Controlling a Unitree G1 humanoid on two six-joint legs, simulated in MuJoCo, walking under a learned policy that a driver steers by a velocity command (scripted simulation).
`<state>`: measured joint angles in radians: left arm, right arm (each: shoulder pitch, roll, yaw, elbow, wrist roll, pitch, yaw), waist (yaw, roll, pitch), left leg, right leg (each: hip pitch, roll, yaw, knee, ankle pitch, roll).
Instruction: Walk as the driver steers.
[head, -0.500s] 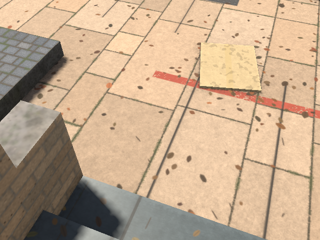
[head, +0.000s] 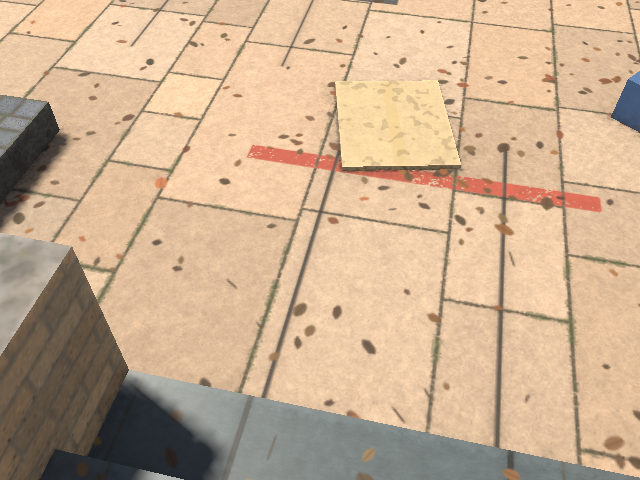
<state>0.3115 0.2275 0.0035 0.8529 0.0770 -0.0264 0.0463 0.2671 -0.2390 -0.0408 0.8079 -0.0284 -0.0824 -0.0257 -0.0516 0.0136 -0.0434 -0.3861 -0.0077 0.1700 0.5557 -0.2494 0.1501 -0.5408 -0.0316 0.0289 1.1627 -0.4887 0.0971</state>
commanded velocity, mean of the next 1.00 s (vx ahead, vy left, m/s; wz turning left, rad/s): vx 0.25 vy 0.00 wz -0.04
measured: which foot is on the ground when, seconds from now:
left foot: down 0.00-0.28, up 0.30-0.78, down 0.80-1.00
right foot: up 0.00-0.26, down 0.28-0.80, up 0.82-1.00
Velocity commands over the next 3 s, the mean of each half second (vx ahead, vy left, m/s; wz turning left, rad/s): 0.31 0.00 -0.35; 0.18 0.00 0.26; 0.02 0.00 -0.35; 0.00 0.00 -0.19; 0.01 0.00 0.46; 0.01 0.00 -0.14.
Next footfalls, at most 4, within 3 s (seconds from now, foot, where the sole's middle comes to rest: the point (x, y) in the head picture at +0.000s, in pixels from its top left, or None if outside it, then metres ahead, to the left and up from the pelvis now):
0.28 right None -0.03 -0.17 -0.77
0.80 left None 0.32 -0.02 -0.95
1.08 right None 0.32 -0.28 -0.95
1.86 left None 0.39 -0.05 -0.95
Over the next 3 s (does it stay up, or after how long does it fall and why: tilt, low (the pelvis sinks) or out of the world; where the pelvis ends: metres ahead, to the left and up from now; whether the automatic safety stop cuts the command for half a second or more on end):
stays up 0.32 -0.15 -0.18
